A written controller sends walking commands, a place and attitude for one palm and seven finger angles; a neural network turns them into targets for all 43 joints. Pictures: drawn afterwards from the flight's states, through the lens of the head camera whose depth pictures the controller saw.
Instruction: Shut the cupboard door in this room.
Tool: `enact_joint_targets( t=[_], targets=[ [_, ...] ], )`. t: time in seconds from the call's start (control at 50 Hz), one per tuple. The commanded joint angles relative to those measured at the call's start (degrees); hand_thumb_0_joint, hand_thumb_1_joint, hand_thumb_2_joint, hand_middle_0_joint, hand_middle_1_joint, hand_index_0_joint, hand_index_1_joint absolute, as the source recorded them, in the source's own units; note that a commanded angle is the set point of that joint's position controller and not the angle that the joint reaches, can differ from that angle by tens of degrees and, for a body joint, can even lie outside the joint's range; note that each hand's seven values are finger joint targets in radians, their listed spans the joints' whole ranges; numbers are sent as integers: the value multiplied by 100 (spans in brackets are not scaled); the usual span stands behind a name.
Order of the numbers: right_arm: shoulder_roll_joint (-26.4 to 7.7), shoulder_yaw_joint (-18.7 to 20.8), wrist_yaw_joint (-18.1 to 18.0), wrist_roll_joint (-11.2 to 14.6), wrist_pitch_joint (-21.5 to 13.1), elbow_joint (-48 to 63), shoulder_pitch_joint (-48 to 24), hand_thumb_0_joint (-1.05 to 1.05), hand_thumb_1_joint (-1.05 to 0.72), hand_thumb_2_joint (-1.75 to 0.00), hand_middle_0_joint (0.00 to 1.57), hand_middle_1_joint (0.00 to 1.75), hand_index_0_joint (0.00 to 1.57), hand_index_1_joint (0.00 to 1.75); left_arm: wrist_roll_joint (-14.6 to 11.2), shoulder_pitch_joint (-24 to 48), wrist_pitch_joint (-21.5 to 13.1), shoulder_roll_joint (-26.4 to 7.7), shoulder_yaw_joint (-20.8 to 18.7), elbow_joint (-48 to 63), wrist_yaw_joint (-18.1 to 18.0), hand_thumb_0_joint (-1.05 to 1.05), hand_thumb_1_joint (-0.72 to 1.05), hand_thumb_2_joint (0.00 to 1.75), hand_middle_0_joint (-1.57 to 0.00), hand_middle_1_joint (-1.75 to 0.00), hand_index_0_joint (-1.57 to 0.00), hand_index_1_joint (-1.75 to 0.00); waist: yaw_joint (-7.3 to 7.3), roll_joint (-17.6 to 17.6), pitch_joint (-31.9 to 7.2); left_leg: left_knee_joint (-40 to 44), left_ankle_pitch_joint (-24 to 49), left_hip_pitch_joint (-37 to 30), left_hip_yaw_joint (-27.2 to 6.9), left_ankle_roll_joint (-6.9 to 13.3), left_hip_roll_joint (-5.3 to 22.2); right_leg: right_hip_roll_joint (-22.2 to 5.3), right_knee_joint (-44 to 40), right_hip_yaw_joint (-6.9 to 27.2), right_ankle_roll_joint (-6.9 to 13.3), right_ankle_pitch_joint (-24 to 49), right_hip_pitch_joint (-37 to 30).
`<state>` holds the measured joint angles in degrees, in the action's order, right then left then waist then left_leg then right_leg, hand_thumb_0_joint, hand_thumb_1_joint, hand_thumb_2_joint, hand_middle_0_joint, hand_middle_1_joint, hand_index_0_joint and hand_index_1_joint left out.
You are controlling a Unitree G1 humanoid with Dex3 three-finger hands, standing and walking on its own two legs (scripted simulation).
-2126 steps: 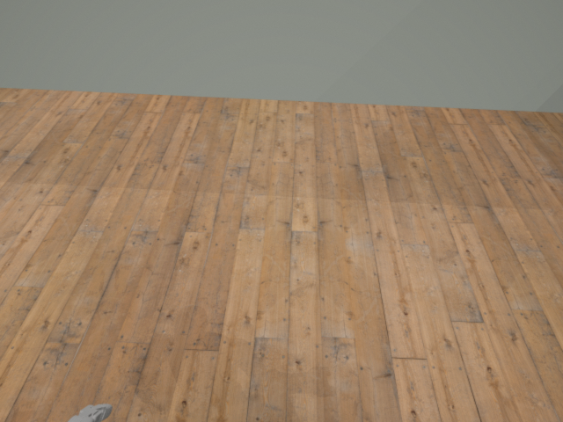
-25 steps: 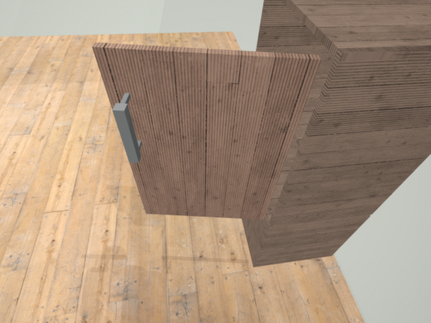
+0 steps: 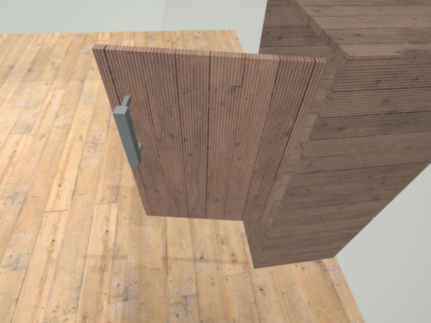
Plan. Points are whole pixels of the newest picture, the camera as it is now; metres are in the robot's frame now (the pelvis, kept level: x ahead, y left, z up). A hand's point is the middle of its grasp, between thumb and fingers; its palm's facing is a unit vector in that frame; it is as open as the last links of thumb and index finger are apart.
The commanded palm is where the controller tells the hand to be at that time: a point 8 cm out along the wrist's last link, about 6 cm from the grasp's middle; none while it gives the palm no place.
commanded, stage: raise the hand and make a fist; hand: left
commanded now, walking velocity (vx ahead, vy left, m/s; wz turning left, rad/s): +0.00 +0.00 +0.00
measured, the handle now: (131, 132) +0.47 +0.22 +0.08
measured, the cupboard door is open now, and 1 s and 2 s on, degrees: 79 79 79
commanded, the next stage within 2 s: bring the fist close to the handle in 1.94 s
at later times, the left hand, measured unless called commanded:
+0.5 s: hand out of the picture +0.13 +0.17 -0.05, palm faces +0.12 -0.99 -0.04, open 5.9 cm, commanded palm +0.12 +0.21 -0.02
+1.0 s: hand (127, 280) +0.18 +0.16 +0.02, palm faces +0.00 -1.00 -0.05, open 3.6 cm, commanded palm +0.15 +0.22 +0.03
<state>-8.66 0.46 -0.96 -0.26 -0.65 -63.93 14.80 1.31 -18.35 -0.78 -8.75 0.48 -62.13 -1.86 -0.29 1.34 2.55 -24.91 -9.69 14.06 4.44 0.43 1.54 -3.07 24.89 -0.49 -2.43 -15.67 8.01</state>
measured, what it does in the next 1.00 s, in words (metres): lowers itself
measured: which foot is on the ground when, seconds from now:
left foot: down 0.00-1.00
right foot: down 0.00-1.00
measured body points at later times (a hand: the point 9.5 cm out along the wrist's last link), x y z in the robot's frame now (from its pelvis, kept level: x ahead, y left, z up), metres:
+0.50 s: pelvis -0.02 -0.03 -0.09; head +0.02 -0.02 +0.36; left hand +0.12 +0.22 -0.04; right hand +0.23 -0.26 -0.12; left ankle +0.04 +0.11 -0.74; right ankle -0.02 -0.15 -0.74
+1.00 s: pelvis -0.01 -0.03 -0.06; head +0.03 -0.03 +0.38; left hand +0.18 +0.22 +0.02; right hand +0.15 -0.27 -0.15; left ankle +0.04 +0.11 -0.74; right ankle -0.03 -0.15 -0.74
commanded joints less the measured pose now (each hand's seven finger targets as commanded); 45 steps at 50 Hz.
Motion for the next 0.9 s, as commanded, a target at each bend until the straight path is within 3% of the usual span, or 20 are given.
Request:
enact_joint_targets(
  t=[0.0,0.02,0.04,0.06,0.08,0.12,0.14,0.18,0.2,0.24,0.26,0.3,0.36,0.4,0.46,0.52,0.6,0.66,0.76,0.88],
  targets=[
    [-847,102,23,13,-91,569,-121,0,-90,-90,20,30,20,30,54,-528,-103,-654,-69,-22,-230,0,90,90,-20,-30,-20,-30,-44,-352,320,-431,331,-53,-431,-94,528,-405,-610,430,324,655,756],
    [-1825,233,-530,89,-1149,2431,207,0,-90,-90,20,30,20,30,-826,4381,-1681,-3498,-1924,9660,-111,0,90,90,-20,-30,-20,-30,992,-347,-2063,-3,812,-2093,-247,211,96,263,-88,-263,328,1406,808],
    [-1200,7,-565,232,-1639,2353,-98,0,-90,-90,20,30,20,30,-899,579,-1289,-1187,-323,8054,-215,0,90,90,-22,-32,-22,-32,80,-1965,-2921,3,1512,-2269,-208,116,137,442,507,-552,428,714,713],
    [-1061,-15,-462,316,-1891,2269,-379,0,-90,-90,20,30,20,30,-1017,-792,-422,-65,170,7096,-336,0,90,90,-24,-34,-24,-34,5,-1723,-1960,123,1012,-1259,-585,-176,286,413,777,-685,360,183,829],
    [-1018,-29,-368,397,-2027,2185,-325,0,-90,-90,20,30,20,30,-1076,-443,-355,341,511,6724,-362,0,90,90,-25,-36,-25,-36,340,-826,-656,142,-358,-304,-694,-102,149,373,724,-691,281,-8,1404],
    [-1212,195,-272,216,-2207,2602,-389,0,-90,-90,20,30,20,30,-1018,-411,-931,-2,77,6316,-264,0,90,90,-29,-40,-29,-40,470,70,247,-352,-1434,709,-770,-49,-90,329,577,-690,250,-724,2135],
    [-1194,267,-194,126,-2220,2713,-430,0,-90,-90,20,30,20,30,-1063,-881,-1324,97,-72,5829,-87,0,90,90,-31,-42,-31,-42,311,655,204,-734,-1428,1151,-731,-94,-134,375,879,-770,251,-1047,2500],
    [-1117,377,49,53,-2183,3050,-590,0,-90,-90,20,30,20,30,-1227,-1891,-2247,150,-329,5229,552,0,90,90,-35,-46,-35,-46,-142,991,-278,-1456,-1160,1779,-537,-217,-177,375,1495,-748,329,-1268,2816],
    [-1113,449,133,24,-2106,3166,-672,0,-90,-90,20,30,20,30,-1362,-2080,-2782,55,-544,5192,956,0,90,90,-36,-48,-36,-48,-255,1171,-429,-1833,-1147,2109,-468,-244,-171,362,1794,-667,358,-1368,3043],
    [-1192,561,239,13,-1965,3482,-847,0,-90,-90,20,30,20,30,-1498,-1935,-3691,-405,-926,5336,1755,0,90,90,-40,-52,-40,-52,-306,853,-813,-2519,-1099,2636,-403,-223,-169,271,2392,-397,434,-1297,3338],
    [-1179,600,255,65,-1875,3671,-869,0,-90,-90,20,30,20,30,-1495,-2116,-3716,-797,-1339,5281,1901,0,90,90,-42,-54,-42,-54,-484,427,-1006,-2638,-1030,2714,-359,-159,-194,242,2553,-242,471,-1152,3251],
    [-1169,571,217,167,-1715,4207,-1081,0,-90,-90,20,30,20,30,-1674,-1986,-3334,-842,-1342,6251,2030,0,90,90,-46,-58,-46,-58,-576,-306,-1498,-2608,-1160,2565,-307,-80,-225,265,2760,-236,459,-1110,3147],
    [-1090,496,-26,229,-1554,4506,-982,0,-90,-90,20,30,20,30,-1840,-1143,-2851,-1107,-1414,7740,1783,0,90,90,-51,-64,-51,-64,-318,-421,-1745,-2879,-1455,2603,-395,31,-177,301,2551,113,354,-1596,3369],
    [-1015,480,-125,206,-1565,4524,-747,0,-90,-90,20,30,20,30,-1804,-827,-2929,-1076,-1302,8719,1569,0,90,90,-55,-68,-55,-68,-148,-784,-2030,-3119,-969,2337,-477,90,-117,355,2690,93,370,-988,3403],
    [-1034,386,-264,166,-1617,4267,-455,0,-90,-90,20,30,20,30,-1748,-144,-3183,-980,-884,9189,1613,0,90,90,-60,-74,-60,-74,267,-568,-1925,-3541,-606,2404,-582,165,-33,442,2844,71,315,-351,3726],
    [-1089,345,-359,207,-1676,4084,-408,0,-90,-90,20,30,20,30,-1820,-242,-3003,-961,-801,8617,1966,0,90,90,-66,-80,-66,-80,339,-423,-1785,-3661,-694,2618,-627,151,6,455,2789,104,284,-377,3793],
    [-1036,337,-432,311,-1567,4230,-521,0,-90,-90,20,30,20,30,-1936,-924,-2063,-1228,-1216,8152,2239,0,90,90,-73,-88,-73,-88,6,-234,-2047,-3391,-562,2544,-556,141,-51,328,2433,313,216,-242,3105],
    [-914,317,-454,301,-1408,4277,-646,0,-90,-90,20,30,20,30,-2056,-1210,-1527,-1487,-1844,8017,2054,0,90,90,-79,-94,-79,-94,-267,-26,-2164,-3170,-334,2468,-556,105,-97,246,2316,331,137,204,2495],
    [-904,246,-437,244,-1392,4266,-588,0,-90,-90,20,30,20,30,-2152,-970,-1775,-1335,-1846,8241,1737,0,90,90,-88,-104,-88,-104,-230,232,-1836,-2873,-267,2309,-585,59,-104,243,2278,153,91,543,2439],
    [-1067,242,-397,291,-1587,4248,-402,0,-90,-90,20,30,20,30,-2068,-760,-2080,-1158,-1292,8305,1850,0,90,90,-99,-116,-99,-116,-73,-67,-1690,-2573,-519,1967,-569,92,-116,305,2109,31,198,-170,2680]
  ],
)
